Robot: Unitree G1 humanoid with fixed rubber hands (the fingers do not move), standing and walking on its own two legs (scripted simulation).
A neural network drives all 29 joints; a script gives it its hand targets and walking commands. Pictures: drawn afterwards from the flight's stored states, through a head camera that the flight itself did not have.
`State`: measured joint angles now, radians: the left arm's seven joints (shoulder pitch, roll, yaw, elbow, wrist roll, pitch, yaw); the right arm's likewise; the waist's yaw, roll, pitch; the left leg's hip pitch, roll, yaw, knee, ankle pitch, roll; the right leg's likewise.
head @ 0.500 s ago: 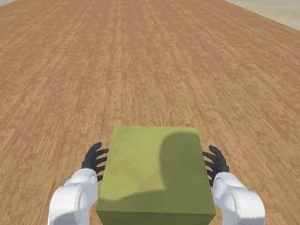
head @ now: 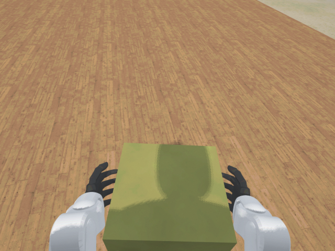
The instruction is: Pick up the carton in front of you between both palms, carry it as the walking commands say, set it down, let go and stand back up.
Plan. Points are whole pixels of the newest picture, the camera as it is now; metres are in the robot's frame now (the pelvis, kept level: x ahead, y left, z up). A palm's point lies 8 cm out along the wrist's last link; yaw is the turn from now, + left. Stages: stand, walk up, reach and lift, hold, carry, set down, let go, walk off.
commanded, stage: carry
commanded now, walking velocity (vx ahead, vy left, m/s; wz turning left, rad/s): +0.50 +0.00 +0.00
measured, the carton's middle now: (166, 212) +0.23 +0.00 +0.00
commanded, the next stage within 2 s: none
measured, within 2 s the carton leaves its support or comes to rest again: neither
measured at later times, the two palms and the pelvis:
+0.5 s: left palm (133, 98) +0.54 +0.11 +0.10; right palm (226, 100) +0.56 -0.19 +0.09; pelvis +0.32 -0.06 +0.01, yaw +4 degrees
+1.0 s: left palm (134, 57) +0.88 +0.14 +0.06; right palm (202, 59) +0.88 -0.16 +0.07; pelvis +0.64 -0.01 +0.00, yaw +0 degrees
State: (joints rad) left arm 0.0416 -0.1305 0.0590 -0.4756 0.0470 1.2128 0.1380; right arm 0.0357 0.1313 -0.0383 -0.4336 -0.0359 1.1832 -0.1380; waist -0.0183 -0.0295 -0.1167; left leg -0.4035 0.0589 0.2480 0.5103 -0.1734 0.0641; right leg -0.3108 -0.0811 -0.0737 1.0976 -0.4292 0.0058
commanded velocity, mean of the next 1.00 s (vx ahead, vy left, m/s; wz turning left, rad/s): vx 0.39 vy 0.00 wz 0.00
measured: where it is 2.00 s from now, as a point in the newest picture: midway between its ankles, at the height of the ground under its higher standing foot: (164, 179)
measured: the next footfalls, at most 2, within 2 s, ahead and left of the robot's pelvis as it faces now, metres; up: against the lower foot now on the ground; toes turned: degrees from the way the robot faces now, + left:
right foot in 0.36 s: +0.41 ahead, -0.13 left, +0.00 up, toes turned -11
left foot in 0.88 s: +0.76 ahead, +0.08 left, +0.00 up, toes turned +6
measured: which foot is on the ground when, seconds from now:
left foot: down 0.00-0.36, up 0.38-0.86, down 0.88-1.00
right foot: up 0.00-0.34, down 0.36-0.90, up 0.92-1.00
